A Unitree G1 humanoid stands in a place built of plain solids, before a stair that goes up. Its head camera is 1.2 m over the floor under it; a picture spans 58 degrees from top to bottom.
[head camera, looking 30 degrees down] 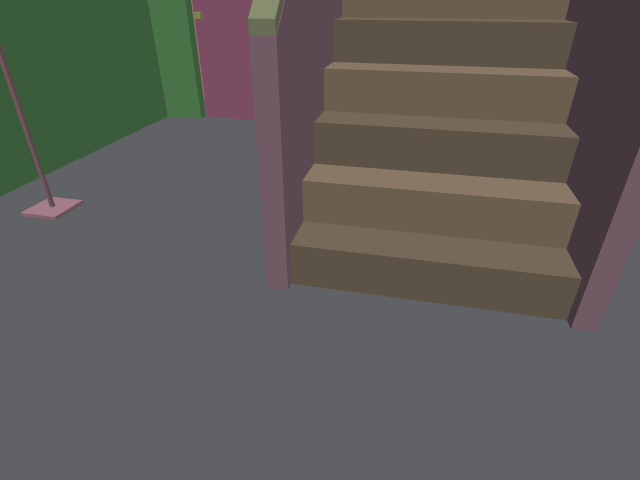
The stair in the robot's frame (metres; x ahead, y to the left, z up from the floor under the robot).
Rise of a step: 0.21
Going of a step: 0.24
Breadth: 1.20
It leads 13 degrees to the right of straight ahead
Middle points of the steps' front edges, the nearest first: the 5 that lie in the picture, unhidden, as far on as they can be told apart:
1.54 -0.45 0.21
1.77 -0.50 0.43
2.00 -0.55 0.64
2.23 -0.61 0.85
2.46 -0.66 1.07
